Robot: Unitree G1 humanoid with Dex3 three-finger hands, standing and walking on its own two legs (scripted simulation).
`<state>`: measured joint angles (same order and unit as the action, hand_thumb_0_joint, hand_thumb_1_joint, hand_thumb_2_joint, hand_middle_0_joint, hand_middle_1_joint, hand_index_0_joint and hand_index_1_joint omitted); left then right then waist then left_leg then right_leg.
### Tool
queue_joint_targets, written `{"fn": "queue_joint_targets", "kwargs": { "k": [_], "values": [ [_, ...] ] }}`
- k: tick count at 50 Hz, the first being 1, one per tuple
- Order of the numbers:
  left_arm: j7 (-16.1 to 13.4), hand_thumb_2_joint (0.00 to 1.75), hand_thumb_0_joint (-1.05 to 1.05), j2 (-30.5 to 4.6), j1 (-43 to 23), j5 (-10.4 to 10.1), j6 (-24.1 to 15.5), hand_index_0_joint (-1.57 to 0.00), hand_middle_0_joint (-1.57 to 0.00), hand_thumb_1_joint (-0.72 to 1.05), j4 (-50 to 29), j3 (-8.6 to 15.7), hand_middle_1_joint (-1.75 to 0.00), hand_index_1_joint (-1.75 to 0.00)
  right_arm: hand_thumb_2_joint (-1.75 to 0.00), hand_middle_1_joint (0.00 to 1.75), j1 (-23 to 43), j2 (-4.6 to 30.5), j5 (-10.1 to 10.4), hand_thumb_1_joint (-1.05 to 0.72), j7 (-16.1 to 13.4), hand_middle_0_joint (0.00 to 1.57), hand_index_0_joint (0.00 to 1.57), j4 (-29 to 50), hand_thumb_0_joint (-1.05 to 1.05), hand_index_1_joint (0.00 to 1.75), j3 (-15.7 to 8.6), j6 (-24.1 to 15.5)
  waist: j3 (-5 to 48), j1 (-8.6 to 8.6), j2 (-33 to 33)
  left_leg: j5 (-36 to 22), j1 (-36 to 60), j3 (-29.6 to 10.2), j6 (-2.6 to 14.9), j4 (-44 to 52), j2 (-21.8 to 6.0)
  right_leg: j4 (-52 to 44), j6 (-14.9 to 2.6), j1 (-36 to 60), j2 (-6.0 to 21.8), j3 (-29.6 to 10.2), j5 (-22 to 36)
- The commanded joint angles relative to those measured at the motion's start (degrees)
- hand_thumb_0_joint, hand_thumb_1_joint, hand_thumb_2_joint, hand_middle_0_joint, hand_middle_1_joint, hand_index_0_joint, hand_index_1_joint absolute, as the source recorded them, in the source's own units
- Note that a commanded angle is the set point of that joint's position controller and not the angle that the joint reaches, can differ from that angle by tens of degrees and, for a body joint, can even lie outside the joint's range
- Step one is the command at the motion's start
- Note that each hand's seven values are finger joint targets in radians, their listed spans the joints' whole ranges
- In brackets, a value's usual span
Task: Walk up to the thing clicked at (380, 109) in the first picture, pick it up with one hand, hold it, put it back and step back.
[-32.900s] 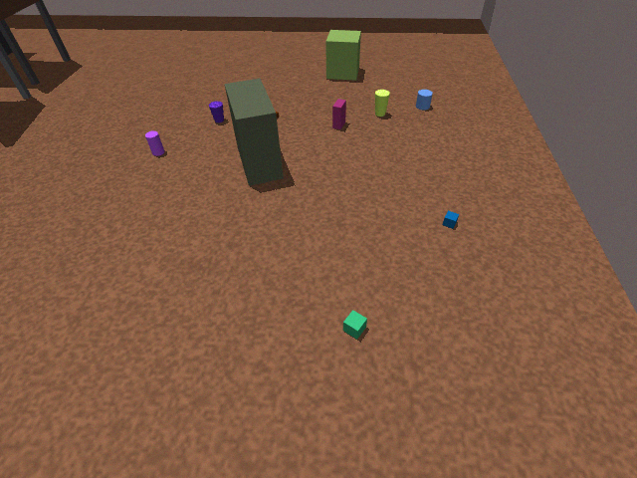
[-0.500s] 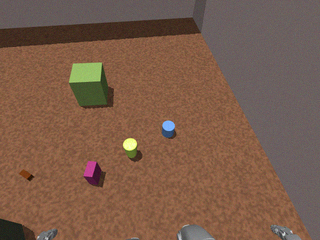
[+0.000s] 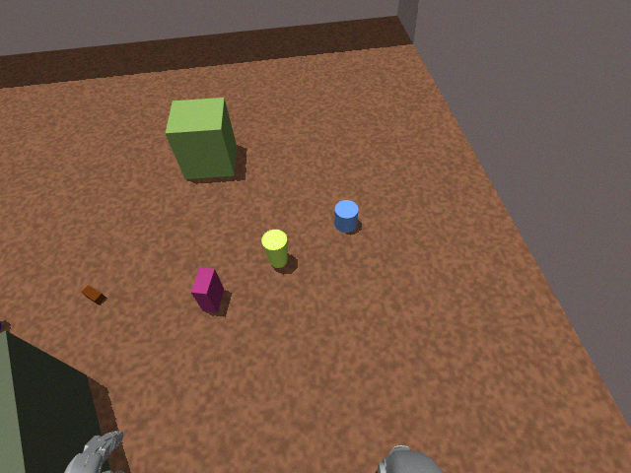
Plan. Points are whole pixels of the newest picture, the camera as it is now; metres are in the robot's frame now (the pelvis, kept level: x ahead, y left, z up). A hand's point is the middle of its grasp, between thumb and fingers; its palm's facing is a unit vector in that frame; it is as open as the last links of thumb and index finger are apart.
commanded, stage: step back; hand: left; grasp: from the side
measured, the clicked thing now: (276, 250) +0.86 +0.17 -0.68
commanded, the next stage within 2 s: stand in 1.56 s
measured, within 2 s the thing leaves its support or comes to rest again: neither
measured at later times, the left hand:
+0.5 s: hand out of the picture -0.09 +0.24 -0.12, palm faces -0.04 -0.90 -0.44, open 7.4 cm
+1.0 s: hand out of the picture -0.19 +0.25 -0.14, palm faces +0.03 -0.93 -0.36, open 7.4 cm
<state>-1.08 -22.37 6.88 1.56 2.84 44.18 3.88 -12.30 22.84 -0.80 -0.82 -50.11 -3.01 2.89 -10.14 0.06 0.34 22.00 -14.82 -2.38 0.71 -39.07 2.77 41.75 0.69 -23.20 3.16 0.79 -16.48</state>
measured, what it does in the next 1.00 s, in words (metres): walks backwards: right foot, then left foot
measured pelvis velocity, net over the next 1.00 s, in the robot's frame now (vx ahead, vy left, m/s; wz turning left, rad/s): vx -0.24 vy -0.02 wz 0.01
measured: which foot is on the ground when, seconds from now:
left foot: down 0.00-0.38, up 0.40-0.64, down 0.66-1.00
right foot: down 0.00-0.00, up 0.02-0.30, down 0.32-1.00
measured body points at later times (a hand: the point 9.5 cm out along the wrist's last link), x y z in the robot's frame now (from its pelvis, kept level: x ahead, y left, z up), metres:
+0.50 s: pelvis -0.17 -0.03 +0.01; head -0.12 -0.05 +0.46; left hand -0.08 +0.29 -0.09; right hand -0.07 -0.35 -0.11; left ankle -0.16 +0.12 -0.63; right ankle -0.16 -0.14 -0.71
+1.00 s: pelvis -0.24 -0.02 +0.01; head -0.23 -0.02 +0.46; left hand -0.19 +0.30 -0.11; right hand -0.15 -0.32 -0.11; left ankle -0.25 +0.10 -0.71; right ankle -0.21 -0.14 -0.71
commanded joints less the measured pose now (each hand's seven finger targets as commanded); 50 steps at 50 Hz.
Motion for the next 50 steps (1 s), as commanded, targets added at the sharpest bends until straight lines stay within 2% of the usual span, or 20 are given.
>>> {"fn": "queue_joint_targets", "kwargs": {
  "k": [1,2,3,6,11,15,16,17,18,21,28,32,33,34,35,38,44,46,47,50],
  "values": [
    [-1.4,0.9,0.0,-10.9,-1.0,-1.1,-0.3,-0.2,-0.2,0.9,-4.8,3.3,-0.3,-0.3,-0.9,0.3,0.4,20.7,-1.2,-0.9,0.1,0.2,0.2,5.6,0.0,0.3,-5.5,-2.3,12.9,1.7,-14.5,-27.2,0.4,-28.9,15.46,19.8,-25.4,18.1,-1.32,-3.0,-6.8,-4.2,-21.0],
    [-1.8,0.9,0.0,-11.7,-3.2,-0.4,-0.2,-0.2,-0.2,0.9,-4.0,4.0,-0.3,-0.3,-0.9,0.3,0.9,19.6,-1.7,-0.9,0.0,0.2,0.2,5.4,0.0,0.3,-5.5,-2.6,10.9,2.42,-11.2,-28.4,-5.4,-30.3,17.48,19.8,-25.8,27.1,-1.33,-0.7,-7.5,-10.3,-22.3],
    [-1.6,0.9,0.0,-11.1,-2.8,-1.0,-0.1,-0.2,-0.2,0.9,-3.3,3.9,-0.3,-0.3,-0.9,0.3,2.8,16.5,-1.5,-0.9,-0.5,0.2,0.2,5.2,0.0,0.3,-4.6,-2.9,10.8,0.87,-6.2,-32.8,-2.8,-21.8,15.62,17.0,-22.3,30.8,-2.06,-2.1,-7.9,-12.7,-18.8],
    [-0.9,0.9,0.0,-11.0,3.1,-1.3,-0.4,-0.2,-0.2,0.9,-0.6,3.8,-0.3,-0.3,-0.9,0.3,6.5,13.0,-1.3,-0.9,-1.2,0.2,0.2,5.9,0.0,0.3,-3.3,-2.8,9.5,-2.21,-7.9,-34.2,-1.9,-11.9,12.74,12.9,-17.1,31.3,-1.32,-2.5,-7.7,-10.1,-13.9],
    [-0.4,0.9,0.0,-9.4,2.5,-0.5,-1.3,-0.2,-0.2,0.9,-0.9,3.1,-0.3,-0.3,-0.9,0.3,2.3,13.0,-1.3,-0.9,-0.9,0.2,0.2,6.0,0.0,0.3,-3.5,-1.8,12.7,1.08,-10.4,-35.3,8.4,-11.8,13.69,10.0,-17.2,9.2,0.79,-0.7,-5.1,-4.3,-14.6],
    [-0.3,0.9,0.0,-9.5,9.6,0.2,-2.3,-0.2,-0.2,0.9,3.3,3.2,-0.3,-0.3,-0.9,0.3,6.0,13.7,-0.3,-0.9,-0.3,0.2,0.2,6.5,0.0,0.3,-3.3,-0.1,16.9,-2.22,-10.5,-24.5,1.1,-7.9,7.5,4.2,-13.1,-18.3,-1.99,14.8,-4.8,-0.6,2.6],
    [-0.3,0.9,0.0,-13.0,9.7,1.0,-2.7,-0.2,-0.2,0.9,3.1,4.3,-0.3,-0.3,-0.9,0.3,5.4,10.6,0.1,-0.9,-0.1,0.2,0.2,6.9,0.0,0.3,-2.4,0.0,14.9,-1.86,-3.1,-12.6,-10.5,-7.3,3.86,-1.5,-7.8,-18.5,-3.74,19.0,1.0,-12.3,2.3],
    [0.0,0.9,0.0,-19.7,7.7,0.7,-2.5,-0.2,-0.2,0.9,1.8,5.9,-0.3,-0.3,-0.9,0.3,7.3,7.9,0.3,-0.9,-0.8,0.2,0.2,8.6,0.0,0.3,-1.8,-0.2,11.3,-3.45,12.9,8.7,-18.1,-3.0,0.21,-12.6,3.0,-22.6,-11.79,12.1,15.1,-28.0,6.4],
    [-0.3,0.9,0.0,-22.6,4.3,1.0,-2.7,-0.2,-0.2,0.9,0.1,6.3,-0.3,-0.3,-0.9,0.3,9.3,10.2,-0.1,-0.9,-1.5,0.2,0.2,8.5,0.0,0.3,-3.1,0.2,8.1,-4.6,13.9,14.2,-14.6,-8.1,-1.15,-26.1,1.2,-25.8,-19.18,-1.3,23.4,-36.9,6.4],
    [-1.1,0.9,0.0,-14.6,-5.1,0.9,-2.9,-0.2,-0.2,0.9,-1.4,4.3,-0.3,-0.3,-0.9,0.3,2.6,10.8,0.8,-0.9,-1.1,0.2,0.2,4.5,0.0,0.3,-3.0,0.3,6.6,1.87,3.6,5.1,-12.6,-9.4,-1.12,-33.4,4.0,-17.4,-12.5,-0.6,11.8,-15.5,17.5],
    [-1.2,0.9,0.0,-14.7,5.2,1.4,-3.3,-0.2,-0.2,0.9,0.9,4.9,-0.3,-0.3,-0.9,0.3,5.6,10.2,-1.0,-0.9,-0.3,0.2,0.2,4.8,0.0,0.3,-2.7,-1.3,11.4,-5.12,10.7,10.4,-15.6,-2.6,-2.21,-9.7,-1.0,-16.7,-12.77,20.4,12.8,-17.8,0.3],
    [-0.1,0.9,0.0,-15.1,2.3,0.5,-2.4,-0.2,-0.2,0.9,1.4,3.3,-0.3,-0.3,-0.9,0.3,-2.8,9.6,-1.1,-0.9,0.5,0.2,0.2,-1.3,0.0,0.3,-3.6,-2.5,11.5,-0.16,8.5,0.1,7.6,3.5,0.93,15.5,-0.3,-13.0,-7.77,5.1,8.8,-11.5,-4.5],
    [0.0,0.9,0.0,-11.8,3.4,0.6,-2.4,-0.2,-0.2,0.9,1.6,2.3,-0.3,-0.3,-0.9,0.3,-3.8,10.7,-1.7,-0.9,0.4,0.2,0.2,-2.1,0.0,0.3,-4.2,-2.9,12.0,0.4,0.9,1.9,13.0,-4.9,2.27,18.8,-4.2,-6.2,-5.24,-1.5,5.8,-8.4,-7.7],
    [0.2,0.9,0.0,-8.3,2.1,-0.4,-2.7,-0.2,-0.2,0.9,0.9,1.0,-0.3,-0.3,-0.9,0.3,-1.2,14.9,-2.3,-0.9,0.5,0.2,0.2,-0.9,0.0,0.3,-4.5,-3.2,10.2,0.65,-13.1,16.4,11.0,-26.6,7.71,25.9,-18.1,2.7,-1.54,-11.6,-1.9,-2.0,-14.4],
    [-0.3,0.9,0.0,-12.9,-3.5,0.0,-2.9,-0.2,-0.2,0.9,1.6,2.9,-0.3,-0.3,-0.9,0.3,1.7,18.5,-1.9,-0.9,0.8,0.2,0.2,-0.1,0.0,0.3,-4.9,-3.3,5.5,2.98,-10.2,24.7,-5.0,-31.1,13.98,28.6,-23.8,9.8,-0.75,-5.7,-0.7,-4.9,-17.7],
    [1.1,0.9,0.0,-10.7,1.0,-1.0,-3.3,-0.2,-0.2,0.9,4.8,2.3,-0.3,-0.3,-0.9,0.3,7.7,12.1,-2.0,-0.9,0.2,0.2,0.2,0.2,0.0,0.3,-2.6,-4.9,5.0,-1.44,-5.6,4.1,-1.9,-14.5,8.23,21.7,-14.4,9.0,-1.54,-1.3,-1.9,-6.1,-8.3],
    [0.9,0.9,0.0,-9.9,5.3,0.0,-5.2,-0.2,-0.2,0.9,9.0,2.4,-0.3,-0.3,-0.9,0.3,6.6,10.4,-1.0,-0.9,0.7,0.2,0.2,-0.4,0.0,0.3,-2.3,-3.6,7.3,-2.41,-6.8,-4.0,-5.6,-6.2,4.36,11.2,-11.0,-19.8,-2.29,18.6,-4.3,-1.2,0.8],
    [0.4,0.9,0.0,-16.1,6.2,0.3,-6.1,-0.2,-0.2,0.9,9.7,3.4,-0.3,-0.3,-0.9,0.3,5.9,7.2,-0.5,-0.9,0.5,0.2,0.2,-0.2,0.0,0.3,-1.4,-3.5,8.2,-2.46,6.8,6.4,-12.2,-1.0,-0.08,-1.4,-2.8,-25.7,-9.1,16.8,10.6,-26.0,-12.5],
    [0.6,0.9,0.0,-17.1,2.1,0.5,-6.1,-0.2,-0.2,0.9,8.2,3.4,-0.3,-0.3,-0.9,0.3,4.4,8.7,-0.8,-0.9,0.4,0.2,0.2,-1.3,0.0,0.3,-2.1,-3.4,6.1,-0.83,6.5,8.9,-6.2,0.1,-0.77,-4.8,-3.7,-26.8,-13.3,7.6,15.5,-29.8,-18.8],
    [0.6,0.9,0.0,-13.9,-1.9,0.1,-6.0,-0.2,-0.2,0.9,7.6,2.2,-0.3,-0.3,-0.9,0.3,1.5,8.4,-0.9,-0.9,0.8,0.2,0.2,-4.0,0.0,0.3,-2.5,-4.3,6.3,1.31,4.6,1.3,1.3,-0.2,0.46,5.4,-4.1,-23.5,-9.17,2.4,10.2,-19.8,-14.4]
  ]
}}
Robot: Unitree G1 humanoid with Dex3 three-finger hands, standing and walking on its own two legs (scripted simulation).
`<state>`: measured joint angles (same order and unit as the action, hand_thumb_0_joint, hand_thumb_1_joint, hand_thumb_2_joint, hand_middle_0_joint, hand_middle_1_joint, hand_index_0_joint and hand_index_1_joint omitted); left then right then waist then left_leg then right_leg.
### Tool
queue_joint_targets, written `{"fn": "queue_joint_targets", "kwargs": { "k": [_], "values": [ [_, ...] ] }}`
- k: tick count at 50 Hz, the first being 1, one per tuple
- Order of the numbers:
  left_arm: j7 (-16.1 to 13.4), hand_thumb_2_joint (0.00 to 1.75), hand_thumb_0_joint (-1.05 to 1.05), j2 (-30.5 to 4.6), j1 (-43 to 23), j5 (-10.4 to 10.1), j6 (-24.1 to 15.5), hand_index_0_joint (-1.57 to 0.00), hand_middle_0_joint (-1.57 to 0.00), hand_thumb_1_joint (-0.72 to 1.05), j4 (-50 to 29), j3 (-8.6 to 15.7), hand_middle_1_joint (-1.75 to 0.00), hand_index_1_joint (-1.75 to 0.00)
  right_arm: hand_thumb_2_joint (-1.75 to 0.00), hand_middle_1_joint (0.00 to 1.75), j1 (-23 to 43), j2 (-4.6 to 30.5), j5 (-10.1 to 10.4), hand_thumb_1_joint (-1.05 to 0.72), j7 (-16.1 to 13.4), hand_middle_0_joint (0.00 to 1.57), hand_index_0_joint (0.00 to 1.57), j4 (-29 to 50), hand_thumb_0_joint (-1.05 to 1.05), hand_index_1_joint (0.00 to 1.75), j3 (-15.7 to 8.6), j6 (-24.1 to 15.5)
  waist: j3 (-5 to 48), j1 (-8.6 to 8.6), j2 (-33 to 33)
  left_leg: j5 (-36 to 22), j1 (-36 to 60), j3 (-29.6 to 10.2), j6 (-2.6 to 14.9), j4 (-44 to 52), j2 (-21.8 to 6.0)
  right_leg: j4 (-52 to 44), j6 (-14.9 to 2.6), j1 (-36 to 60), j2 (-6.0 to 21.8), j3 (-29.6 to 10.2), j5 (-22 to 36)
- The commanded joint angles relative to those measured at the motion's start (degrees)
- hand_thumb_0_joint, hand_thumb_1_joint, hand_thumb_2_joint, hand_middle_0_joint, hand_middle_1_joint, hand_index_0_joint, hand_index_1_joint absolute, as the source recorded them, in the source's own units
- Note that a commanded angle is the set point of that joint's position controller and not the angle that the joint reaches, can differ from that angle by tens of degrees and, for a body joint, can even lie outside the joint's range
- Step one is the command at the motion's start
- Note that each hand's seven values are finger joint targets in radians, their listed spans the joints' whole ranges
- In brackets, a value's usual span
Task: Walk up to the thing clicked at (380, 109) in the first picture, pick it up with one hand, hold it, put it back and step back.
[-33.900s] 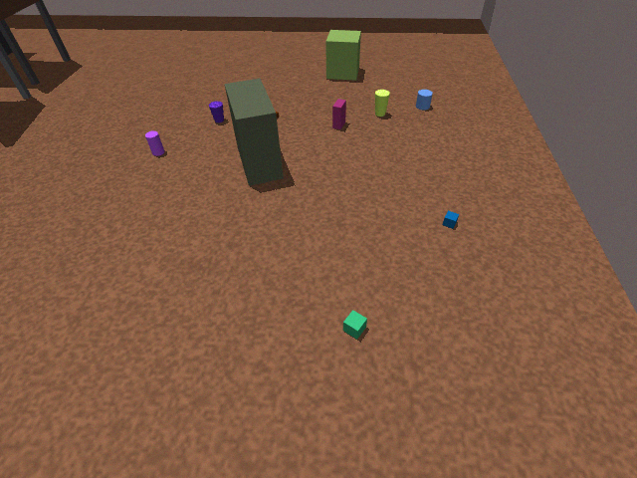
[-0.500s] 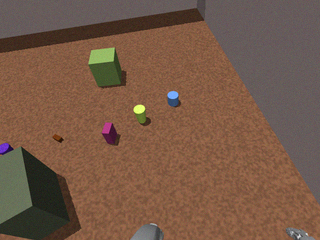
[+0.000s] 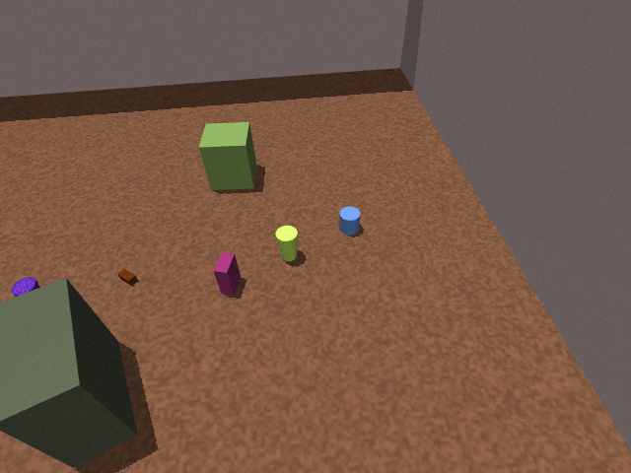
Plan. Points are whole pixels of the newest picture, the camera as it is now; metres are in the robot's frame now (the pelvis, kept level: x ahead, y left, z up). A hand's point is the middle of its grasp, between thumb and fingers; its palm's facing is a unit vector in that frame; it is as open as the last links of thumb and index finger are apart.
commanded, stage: step back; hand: left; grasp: from the side
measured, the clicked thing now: (287, 244) +1.10 +0.17 -0.69
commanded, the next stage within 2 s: stand in 0.56 s
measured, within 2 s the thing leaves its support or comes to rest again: neither
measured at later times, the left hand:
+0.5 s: hand out of the picture +0.14 +0.26 -0.14, palm faces -0.02 -0.93 -0.36, open 7.4 cm
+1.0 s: hand out of the picture +0.09 +0.25 -0.13, palm faces -0.03 -0.94 -0.34, open 7.4 cm
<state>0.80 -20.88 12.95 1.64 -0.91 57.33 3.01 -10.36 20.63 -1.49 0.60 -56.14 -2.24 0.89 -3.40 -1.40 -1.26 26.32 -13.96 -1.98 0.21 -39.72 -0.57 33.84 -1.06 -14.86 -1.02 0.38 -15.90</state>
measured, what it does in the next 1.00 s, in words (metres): stands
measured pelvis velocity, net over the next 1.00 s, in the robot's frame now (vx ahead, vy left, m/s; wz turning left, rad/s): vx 0.01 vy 0.00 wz -0.02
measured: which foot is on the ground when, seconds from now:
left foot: down 0.00-1.00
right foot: down 0.00-1.00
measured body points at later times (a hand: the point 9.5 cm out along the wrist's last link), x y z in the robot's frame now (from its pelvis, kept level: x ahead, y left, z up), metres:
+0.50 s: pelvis +0.03 +0.00 +0.01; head +0.04 +0.01 +0.46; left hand +0.14 +0.31 -0.11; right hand +0.12 -0.30 -0.11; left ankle +0.00 +0.12 -0.73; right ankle +0.03 -0.12 -0.73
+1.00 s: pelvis +0.01 +0.00 +0.02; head +0.02 +0.00 +0.47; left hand +0.10 +0.30 -0.11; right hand +0.08 -0.30 -0.11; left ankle +0.00 +0.12 -0.73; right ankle +0.03 -0.12 -0.73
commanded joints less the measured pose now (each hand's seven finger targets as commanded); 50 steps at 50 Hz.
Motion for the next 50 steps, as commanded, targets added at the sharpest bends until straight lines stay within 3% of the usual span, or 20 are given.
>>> {"fn": "queue_joint_targets", "kwargs": {
  "k": [1,2,3,4,5,6,9,11,14,27,28,31,38,41,44,46,50],
  "values": [
    [-1.0,0.9,0.0,-14.1,-7.5,0.1,-2.1,-0.2,-0.2,0.9,-5.3,2.4,-0.3,-0.3,-0.9,0.3,-1.2,10.7,-0.4,-0.9,-0.6,0.2,0.2,1.5,0.0,0.3,-3.4,-2.5,0.7,3.21,6.0,-4.7,5.1,-2.2,1.75,11.6,-1.5,-13.9,-5.17,-8.6,11.9,-15.6,-12.9],
    [-0.7,0.9,0.0,-12.2,-7.7,-0.1,-1.8,-0.2,-0.2,0.9,-5.3,1.6,-0.3,-0.3,-0.9,0.3,-1.7,12.1,-0.9,-0.9,-0.7,0.2,0.2,1.3,0.0,0.3,-3.7,-3.0,1.4,3.51,2.9,-1.6,6.3,-8.8,2.95,17.5,-5.1,-9.6,-2.82,-10.4,8.1,-11.5,-9.5],
    [-0.3,0.9,0.0,-10.4,-6.8,-0.7,-1.5,-0.2,-0.2,0.9,-4.4,1.2,-0.3,-0.3,-0.9,0.3,1.4,13.4,-0.8,-0.9,-0.7,0.2,0.2,1.8,0.0,0.3,-3.5,-3.3,0.3,2.11,-1.3,7.4,3.1,-15.6,5.11,22.6,-9.2,-5.5,-1.16,-10.0,3.6,-7.3,-10.0],
    [-0.3,0.9,0.0,-11.2,-7.0,-0.7,-1.4,-0.2,-0.2,0.9,-3.6,1.5,-0.3,-0.3,-0.9,0.3,3.3,14.0,-0.8,-0.9,-0.6,0.2,0.2,2.1,0.0,0.3,-3.4,-3.4,-1.9,1.31,-1.5,13.0,-1.8,-18.5,6.74,25.9,-12.4,-1.4,-0.46,-6.7,1.3,-4.0,-7.7],
    [-0.4,0.9,0.0,-11.3,-5.6,-0.7,-1.5,-0.2,-0.2,0.9,-2.9,1.6,-0.3,-0.3,-0.9,0.3,5.3,14.1,-0.6,-0.9,-0.5,0.2,0.2,2.3,0.0,0.3,-3.2,-3.5,-2.7,0.15,-1.9,10.3,-3.0,-16.9,7.49,25.6,-13.2,-0.9,-0.41,-3.9,1.6,-3.6,-5.9],
    [-0.4,0.9,0.0,-11.0,-5.3,-0.7,-1.9,-0.2,-0.2,0.9,-2.5,1.6,-0.3,-0.3,-0.9,0.3,6.3,13.3,-0.6,-0.9,-0.5,0.2,0.2,2.2,0.0,0.3,-3.0,-3.6,-2.4,-0.3,-1.9,2.7,-2.5,-13.8,6.82,23.9,-12.0,-3.7,-0.63,-1.8,1.9,-3.9,-3.1],
    [-0.8,0.9,0.0,-11.8,-4.6,-1.0,-2.8,-0.2,-0.2,0.9,-1.4,1.7,-0.3,-0.3,-0.9,0.3,6.1,11.6,-0.3,-0.9,-0.8,0.2,0.2,1.4,0.0,0.3,-2.4,-3.7,3.8,-0.24,-3.8,-17.2,-1.3,-5.0,2.76,17.2,-6.5,-8.2,-1.89,8.0,4.9,-7.8,11.6],
    [-1.1,0.9,0.0,-13.1,-4.9,-1.1,-3.0,-0.2,-0.2,0.9,-1.2,1.7,-0.3,-0.3,-0.9,0.3,5.5,10.9,0.1,-0.9,-1.1,0.2,0.2,1.0,0.0,0.3,-2.3,-3.6,5.4,0.48,-1.3,-22.7,1.1,-1.9,1.31,13.6,-4.2,-7.9,-2.78,8.7,7.3,-10.2,20.0],
    [-1.5,0.9,0.0,-13.1,-6.0,-1.2,-2.8,-0.2,-0.2,0.9,-1.2,1.5,-0.3,-0.3,-0.9,0.3,5.0,10.9,0.5,-0.9,-1.2,0.2,0.2,0.1,0.0,0.3,-2.6,-3.4,7.3,1.02,0.8,-25.3,3.5,-1.5,1.64,12.4,-4.6,-7.2,-3.38,9.2,8.4,-10.3,23.9],
    [-1.7,0.9,0.0,-11.9,-10.5,-1.0,-1.9,-0.2,-0.2,0.9,-1.1,0.8,-0.3,-0.3,-0.9,0.3,7.6,11.1,0.1,-0.9,-1.2,0.2,0.2,-1.6,0.0,0.3,-2.6,-2.9,6.4,1.07,0.7,-27.4,5.4,-1.8,2.15,16.9,-6.0,-7.1,-2.04,8.3,6.5,-8.2,20.7],
    [-1.6,0.9,0.0,-10.0,-10.9,-1.8,-1.5,-0.2,-0.2,0.9,0.7,-0.1,-0.3,-0.3,-0.9,0.3,8.6,11.3,1.3,-0.9,-1.2,0.2,0.2,-2.1,0.0,0.3,-1.8,-3.2,6.3,1.36,-0.1,-31.4,7.4,-4.3,2.11,19.6,-7.0,-9.4,-1.11,8.4,7.0,-7.7,23.6],
    [-1.7,0.9,0.0,-10.3,-11.4,-1.8,-1.3,-0.2,-0.2,0.9,1.2,-0.3,-0.3,-0.3,-0.9,0.3,8.9,11.5,1.3,-0.9,-1.3,0.2,0.2,-3.0,0.0,0.3,-1.6,-3.4,7.3,1.35,0.2,-36.6,10.8,-3.6,1.53,20.2,-7.2,-11.0,-0.55,10.2,7.0,-7.0,25.7],
    [-1.5,0.9,0.0,-10.7,-12.9,-1.6,-1.2,-0.2,-0.2,0.9,3.0,-0.6,-0.3,-0.3,-0.9,0.3,9.1,10.9,1.2,-0.9,-1.2,0.2,0.2,-4.8,0.0,0.3,-1.0,-3.2,6.3,1.64,0.6,-28.0,9.8,-2.9,0.75,24.4,-6.8,-14.9,-0.01,11.5,7.4,-7.1,19.6],
    [-1.4,0.9,0.0,-10.7,-12.4,-1.4,-1.2,-0.2,-0.2,0.9,3.8,-0.7,-0.3,-0.3,-0.9,0.3,9.4,11.1,1.2,-0.9,-1.1,0.2,0.2,-5.5,0.0,0.3,-1.0,-3.1,4.2,1.49,-0.1,-20.8,8.4,-3.3,0.67,26.3,-6.5,-16.8,0.16,9.8,7.4,-7.5,13.6],
    [-1.2,0.9,0.0,-10.5,-11.9,-1.4,-1.3,-0.2,-0.2,0.9,4.4,-0.8,-0.3,-0.3,-0.9,0.3,9.3,10.7,1.0,-0.9,-0.8,0.2,0.2,-6.0,0.0,0.3,-0.9,-3.2,3.3,1.24,0.3,-17.4,7.7,-3.4,0.63,26.9,-6.2,-17.9,0.14,8.7,7.4,-7.5,10.8],
    [-1.2,0.9,0.0,-10.9,-11.9,-1.1,-1.3,-0.2,-0.2,0.9,4.6,-0.8,-0.3,-0.3,-0.9,0.3,8.6,10.7,1.0,-0.9,-0.7,0.2,0.2,-6.3,0.0,0.3,-1.0,-3.0,2.4,1.63,1.1,-14.5,8.3,-3.4,0.57,26.9,-6.0,-19.1,0.19,6.1,7.2,-7.9,6.0],
    [-1.2,0.9,0.0,-11.0,-11.0,-1.2,-1.5,-0.2,-0.2,0.9,4.9,-0.8,-0.3,-0.3,-0.9,0.3,8.2,10.9,0.9,-0.9,-0.5,0.2,0.2,-6.7,0.0,0.3,-1.0,-3.0,3.1,1.45,0.6,-13.8,7.3,-3.6,0.87,26.6,-6.0,-19.3,0.12,6.8,7.5,-8.2,6.3]
  ]
}}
